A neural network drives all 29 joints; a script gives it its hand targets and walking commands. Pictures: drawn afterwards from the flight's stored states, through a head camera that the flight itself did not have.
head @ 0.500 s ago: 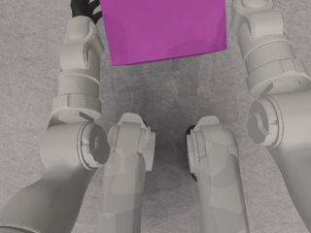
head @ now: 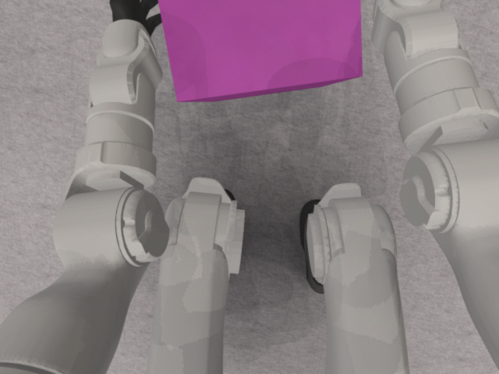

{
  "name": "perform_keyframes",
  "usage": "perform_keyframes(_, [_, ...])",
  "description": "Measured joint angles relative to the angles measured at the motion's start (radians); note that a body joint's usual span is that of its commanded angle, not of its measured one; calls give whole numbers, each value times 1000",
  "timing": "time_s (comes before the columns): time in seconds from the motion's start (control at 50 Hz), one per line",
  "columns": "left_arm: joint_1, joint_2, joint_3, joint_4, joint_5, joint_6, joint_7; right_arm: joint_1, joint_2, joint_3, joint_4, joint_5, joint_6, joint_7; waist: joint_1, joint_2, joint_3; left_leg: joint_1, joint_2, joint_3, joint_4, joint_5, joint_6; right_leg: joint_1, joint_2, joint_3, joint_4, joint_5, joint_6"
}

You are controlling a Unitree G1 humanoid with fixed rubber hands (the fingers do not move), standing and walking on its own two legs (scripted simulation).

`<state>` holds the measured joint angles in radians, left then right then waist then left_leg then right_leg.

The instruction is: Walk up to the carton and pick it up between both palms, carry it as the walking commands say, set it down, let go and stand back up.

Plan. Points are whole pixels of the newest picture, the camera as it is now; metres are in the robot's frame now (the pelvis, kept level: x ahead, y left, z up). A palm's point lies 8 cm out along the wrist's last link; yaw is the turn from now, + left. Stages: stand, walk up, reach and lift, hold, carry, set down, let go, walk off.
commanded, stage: set down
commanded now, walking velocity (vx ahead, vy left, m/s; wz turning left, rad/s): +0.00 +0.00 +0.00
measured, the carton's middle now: (259, 20) +0.54 +0.03 -0.25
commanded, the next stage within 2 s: none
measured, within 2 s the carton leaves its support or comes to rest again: neither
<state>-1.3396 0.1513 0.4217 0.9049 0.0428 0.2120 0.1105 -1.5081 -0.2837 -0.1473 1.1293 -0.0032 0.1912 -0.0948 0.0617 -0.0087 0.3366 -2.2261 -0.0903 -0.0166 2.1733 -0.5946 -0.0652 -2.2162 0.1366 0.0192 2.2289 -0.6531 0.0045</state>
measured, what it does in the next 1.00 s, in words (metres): stands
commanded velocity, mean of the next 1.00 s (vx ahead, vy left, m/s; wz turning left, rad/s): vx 0.00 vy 0.00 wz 0.00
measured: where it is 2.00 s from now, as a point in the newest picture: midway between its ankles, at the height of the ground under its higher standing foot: (267, 255)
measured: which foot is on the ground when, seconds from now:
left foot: down 0.00-1.00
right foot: down 0.00-1.00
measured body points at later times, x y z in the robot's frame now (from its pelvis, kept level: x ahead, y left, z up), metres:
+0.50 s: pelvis +0.00 +0.00 -0.01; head +0.37 -0.01 +0.25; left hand +0.53 +0.18 -0.18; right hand +0.57 -0.12 -0.18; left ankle +0.11 +0.12 -0.34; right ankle +0.09 -0.10 -0.34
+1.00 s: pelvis -0.01 +0.00 +0.00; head +0.37 -0.01 +0.24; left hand +0.53 +0.18 -0.18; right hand +0.57 -0.13 -0.19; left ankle +0.11 +0.12 -0.34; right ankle +0.09 -0.10 -0.34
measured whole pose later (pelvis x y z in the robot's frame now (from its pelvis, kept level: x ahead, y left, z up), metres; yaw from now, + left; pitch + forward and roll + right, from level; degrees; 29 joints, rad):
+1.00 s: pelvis -0.01 +0.00 +0.00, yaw +1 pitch +34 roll +3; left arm -1.44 0.21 0.36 1.08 -0.04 0.08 0.11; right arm -1.56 -0.35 -0.10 1.17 0.05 0.11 -0.07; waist 0.06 0.02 0.43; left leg -2.21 -0.07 0.01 2.18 -0.58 -0.05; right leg -2.20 0.10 0.02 2.24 -0.64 0.00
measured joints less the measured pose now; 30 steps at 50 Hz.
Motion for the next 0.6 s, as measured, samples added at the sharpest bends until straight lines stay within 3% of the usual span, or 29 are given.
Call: perform_keyframes(0.6, [-37, 22, 21, 50, 18, -13, -59, -2, 3, -70, -19, -65, -11, 57, 1, 11, 26, -1, 11, 14, 27, -6, 7, -5, -25, -6, 32, -6, -13])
